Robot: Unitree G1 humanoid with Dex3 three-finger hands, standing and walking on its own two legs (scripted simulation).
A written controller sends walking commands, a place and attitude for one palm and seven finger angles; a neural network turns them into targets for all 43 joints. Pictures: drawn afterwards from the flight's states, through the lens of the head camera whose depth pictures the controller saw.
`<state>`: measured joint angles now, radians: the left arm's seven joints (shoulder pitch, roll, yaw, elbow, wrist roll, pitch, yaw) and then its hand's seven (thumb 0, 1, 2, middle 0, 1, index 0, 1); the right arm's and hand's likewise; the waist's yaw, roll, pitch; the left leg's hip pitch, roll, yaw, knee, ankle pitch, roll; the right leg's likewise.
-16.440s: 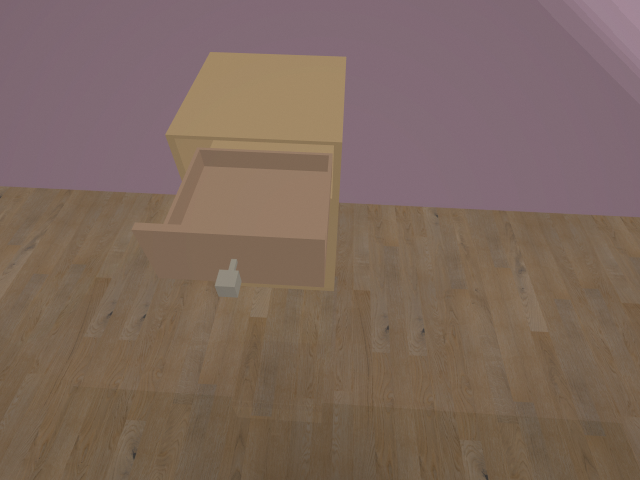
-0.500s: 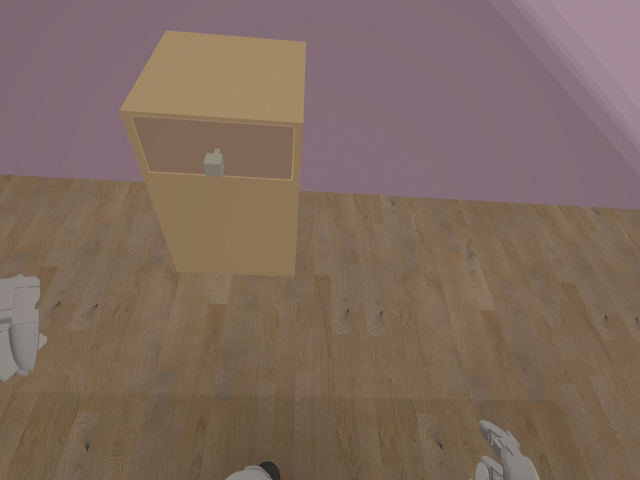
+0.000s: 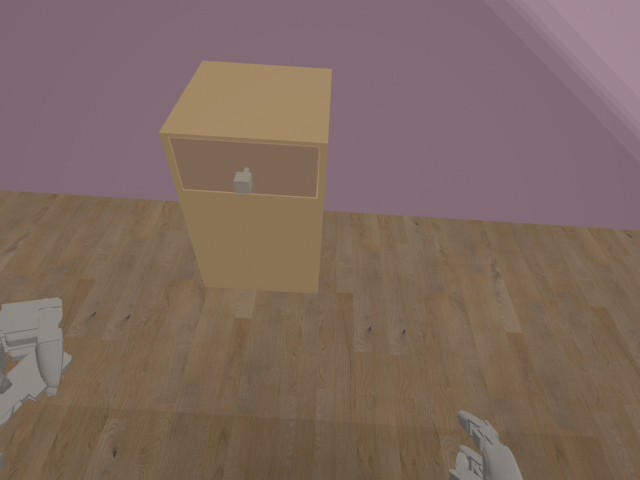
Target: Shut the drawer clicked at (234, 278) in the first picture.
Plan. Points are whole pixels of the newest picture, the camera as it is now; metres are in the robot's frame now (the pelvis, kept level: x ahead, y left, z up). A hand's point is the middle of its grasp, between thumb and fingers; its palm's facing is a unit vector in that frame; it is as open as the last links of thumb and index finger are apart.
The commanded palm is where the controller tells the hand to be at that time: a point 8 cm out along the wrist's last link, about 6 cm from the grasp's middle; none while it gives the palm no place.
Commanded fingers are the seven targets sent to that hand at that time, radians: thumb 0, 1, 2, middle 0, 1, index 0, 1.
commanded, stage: stop stepping back and stand still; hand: left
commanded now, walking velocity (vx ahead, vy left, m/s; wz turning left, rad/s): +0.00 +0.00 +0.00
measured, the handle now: (244, 178) +0.87 +0.24 -0.19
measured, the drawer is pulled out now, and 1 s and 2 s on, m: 0.00 0.00 0.00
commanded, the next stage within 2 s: let the arm hang, fingers relaxed in 0.16 s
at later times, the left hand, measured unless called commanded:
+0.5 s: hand out of the picture +0.10 +0.19 -0.15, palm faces -0.01 -0.97 -0.23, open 3.0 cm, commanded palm none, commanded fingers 0.00 0.90 0.90 -0.88 -1.04 -0.88 -1.04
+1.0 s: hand out of the picture -0.08 +0.17 -0.16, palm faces +0.05 -0.98 -0.20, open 6.7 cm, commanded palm none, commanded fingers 0.00 0.90 0.90 -0.20 -0.30 -0.20 -0.30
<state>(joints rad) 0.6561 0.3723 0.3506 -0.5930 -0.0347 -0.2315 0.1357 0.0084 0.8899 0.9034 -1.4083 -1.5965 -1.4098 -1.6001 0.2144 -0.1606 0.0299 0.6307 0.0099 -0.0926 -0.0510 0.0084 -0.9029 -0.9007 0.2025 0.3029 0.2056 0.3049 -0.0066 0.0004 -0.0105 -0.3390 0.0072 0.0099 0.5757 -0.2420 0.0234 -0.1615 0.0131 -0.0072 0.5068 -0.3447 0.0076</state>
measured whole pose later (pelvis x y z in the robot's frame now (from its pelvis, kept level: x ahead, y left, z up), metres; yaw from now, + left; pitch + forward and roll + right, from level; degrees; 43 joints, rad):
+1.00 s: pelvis -0.02 +0.00 +0.01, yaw +1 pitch -2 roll +0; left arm 0.37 0.15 0.00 1.14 0.02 0.02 0.03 0.00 0.91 0.90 -0.31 -0.42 -0.31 -0.42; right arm 0.30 -0.13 -0.02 1.12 -0.01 0.02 -0.03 0.00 -0.91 -0.90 0.20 0.30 0.20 0.30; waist 0.00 0.02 0.05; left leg -0.28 -0.03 0.00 0.44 -0.14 0.03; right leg -0.13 -0.02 -0.03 0.45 -0.30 0.01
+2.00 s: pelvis +0.00 -0.02 +0.01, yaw +1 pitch -2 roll +0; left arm 0.33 0.11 0.01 1.13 0.01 0.00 0.04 0.00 0.91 0.90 -0.20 -0.30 -0.20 -0.30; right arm 0.29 -0.12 -0.02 1.14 -0.01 0.00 -0.05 0.00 -0.91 -0.90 0.20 0.30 0.20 0.30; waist 0.00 0.01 0.05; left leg -0.25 0.01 -0.01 0.46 -0.18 0.00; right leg -0.08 0.02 -0.03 0.43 -0.32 -0.02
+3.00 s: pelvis +0.01 -0.03 +0.01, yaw +1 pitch -2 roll +0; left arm 0.34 0.11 0.01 1.13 0.01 0.00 0.04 0.00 0.91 0.90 -0.20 -0.30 -0.20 -0.30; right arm 0.29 -0.11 -0.02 1.15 -0.01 0.00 -0.05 0.00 -0.91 -0.90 0.20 0.30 0.20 0.30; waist 0.00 0.01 0.06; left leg -0.23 0.01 -0.01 0.45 -0.18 -0.01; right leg -0.07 0.02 -0.03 0.42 -0.32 -0.03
